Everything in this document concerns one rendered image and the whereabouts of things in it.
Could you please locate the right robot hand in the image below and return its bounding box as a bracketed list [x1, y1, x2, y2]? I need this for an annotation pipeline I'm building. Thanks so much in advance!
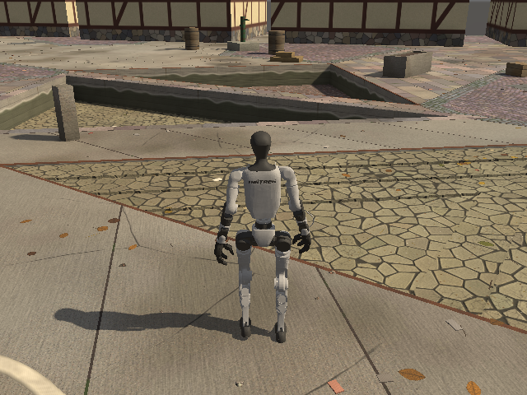
[292, 233, 311, 253]

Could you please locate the right robot thigh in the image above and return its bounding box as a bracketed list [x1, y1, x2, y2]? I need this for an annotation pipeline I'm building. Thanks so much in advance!
[274, 230, 291, 292]

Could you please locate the left robot hand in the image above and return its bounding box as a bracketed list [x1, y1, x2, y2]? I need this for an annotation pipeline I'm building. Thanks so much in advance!
[214, 242, 234, 265]

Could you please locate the right robot forearm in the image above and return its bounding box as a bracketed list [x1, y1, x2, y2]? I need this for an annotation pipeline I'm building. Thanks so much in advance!
[293, 199, 310, 235]

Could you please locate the robot left upper arm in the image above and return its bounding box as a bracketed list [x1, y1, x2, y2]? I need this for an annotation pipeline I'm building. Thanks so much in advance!
[225, 167, 245, 215]

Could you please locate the robot right upper arm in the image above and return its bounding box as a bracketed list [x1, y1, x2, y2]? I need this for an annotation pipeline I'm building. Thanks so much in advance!
[279, 166, 301, 211]

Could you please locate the left robot forearm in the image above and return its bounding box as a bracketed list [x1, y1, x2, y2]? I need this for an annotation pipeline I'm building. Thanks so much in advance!
[216, 202, 233, 244]

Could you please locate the humanoid robot torso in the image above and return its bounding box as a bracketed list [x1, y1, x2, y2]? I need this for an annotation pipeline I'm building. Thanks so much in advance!
[243, 162, 282, 247]

